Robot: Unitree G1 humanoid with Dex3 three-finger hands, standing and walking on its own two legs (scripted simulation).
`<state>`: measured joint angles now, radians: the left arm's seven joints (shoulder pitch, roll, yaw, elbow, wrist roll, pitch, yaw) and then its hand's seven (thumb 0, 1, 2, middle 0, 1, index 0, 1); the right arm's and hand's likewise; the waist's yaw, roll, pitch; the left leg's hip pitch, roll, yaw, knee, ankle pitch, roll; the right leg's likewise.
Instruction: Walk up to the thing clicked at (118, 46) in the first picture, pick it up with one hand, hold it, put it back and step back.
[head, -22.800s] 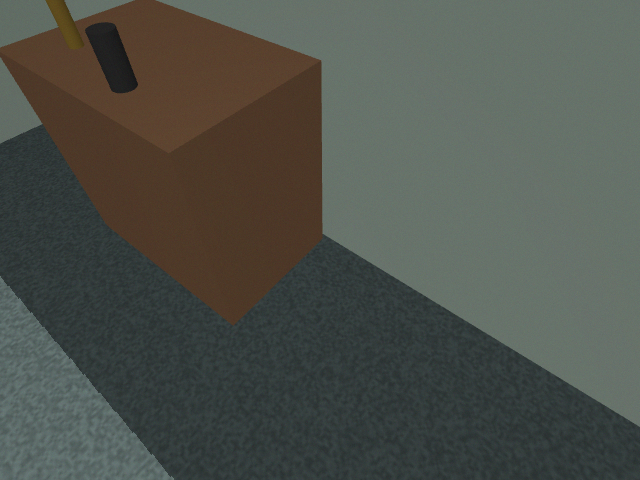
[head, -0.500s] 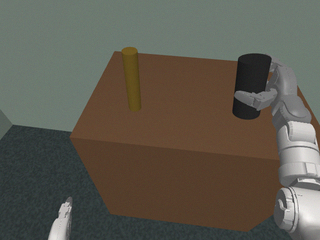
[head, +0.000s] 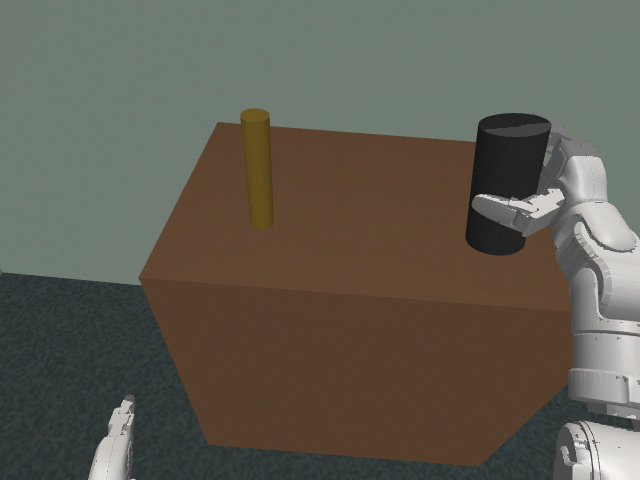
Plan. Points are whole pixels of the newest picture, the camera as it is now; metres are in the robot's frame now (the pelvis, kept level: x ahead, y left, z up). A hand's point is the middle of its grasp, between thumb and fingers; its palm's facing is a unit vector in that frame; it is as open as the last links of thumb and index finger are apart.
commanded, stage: lift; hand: right
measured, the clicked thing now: (503, 187) +0.36 -0.17 +0.23
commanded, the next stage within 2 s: hold in 0.28 s
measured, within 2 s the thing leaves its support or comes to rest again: neither
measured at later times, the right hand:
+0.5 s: hand (541, 176) +0.35 -0.20 +0.26, palm faces +0.06 +1.00 -0.04, open 10.7 cm
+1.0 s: hand (541, 177) +0.34 -0.19 +0.26, palm faces +0.03 +1.00 -0.04, open 10.7 cm
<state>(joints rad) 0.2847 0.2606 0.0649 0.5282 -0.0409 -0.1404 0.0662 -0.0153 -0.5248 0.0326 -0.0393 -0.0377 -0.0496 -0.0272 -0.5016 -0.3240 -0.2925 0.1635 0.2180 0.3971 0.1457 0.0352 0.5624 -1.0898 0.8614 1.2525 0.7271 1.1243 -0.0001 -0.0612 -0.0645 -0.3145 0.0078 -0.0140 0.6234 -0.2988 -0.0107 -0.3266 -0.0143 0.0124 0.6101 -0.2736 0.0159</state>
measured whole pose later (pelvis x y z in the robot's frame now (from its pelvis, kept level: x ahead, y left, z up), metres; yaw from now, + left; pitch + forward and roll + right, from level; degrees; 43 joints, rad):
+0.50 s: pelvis +0.00 -0.01 +0.00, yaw +0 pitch -2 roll +0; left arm 0.26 0.25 0.08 0.59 -0.04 -0.21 0.06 -0.02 -0.53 0.03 -0.04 -0.04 -0.05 -0.03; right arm -0.44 -0.34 -0.32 -0.03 0.24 0.55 0.16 0.03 0.56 -1.09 0.86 1.25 0.73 1.12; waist -0.01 -0.07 -0.07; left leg -0.27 0.02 -0.01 0.59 -0.29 -0.02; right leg -0.30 -0.01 0.02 0.59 -0.27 0.01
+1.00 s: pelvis +0.02 +0.00 +0.01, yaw -1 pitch -2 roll +0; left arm 0.25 0.26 0.08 0.63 -0.05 -0.22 0.06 -0.02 -0.55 0.05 -0.05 -0.04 -0.04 -0.04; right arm -0.39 -0.34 -0.35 -0.12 0.26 0.64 0.21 0.03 0.56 -1.09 0.86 1.25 0.72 1.13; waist -0.02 -0.08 -0.08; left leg -0.24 0.02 0.00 0.57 -0.30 -0.02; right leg -0.26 0.00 0.02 0.57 -0.28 0.01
